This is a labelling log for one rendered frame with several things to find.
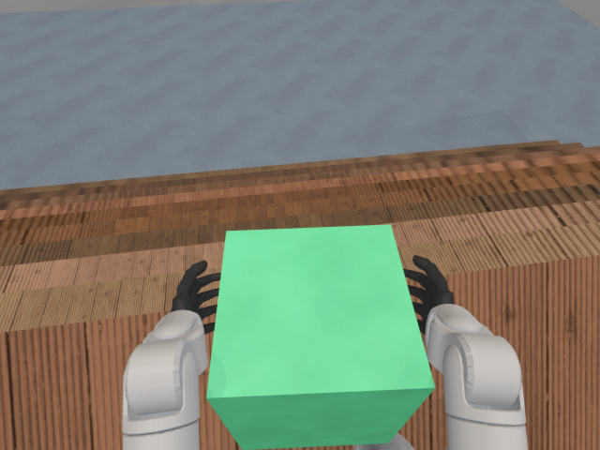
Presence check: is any robot right forearm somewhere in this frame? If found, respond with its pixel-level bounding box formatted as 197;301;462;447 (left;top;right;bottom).
425;304;528;450

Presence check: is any right robot hand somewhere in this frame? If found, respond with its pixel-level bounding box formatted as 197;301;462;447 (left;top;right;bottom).
403;255;455;334

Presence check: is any robot left forearm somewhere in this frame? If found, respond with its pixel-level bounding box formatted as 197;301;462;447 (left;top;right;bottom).
122;310;208;450

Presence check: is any carton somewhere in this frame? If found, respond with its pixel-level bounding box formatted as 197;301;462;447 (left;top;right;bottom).
206;225;435;450

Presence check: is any left robot hand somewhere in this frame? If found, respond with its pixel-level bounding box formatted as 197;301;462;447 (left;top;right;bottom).
171;261;221;334

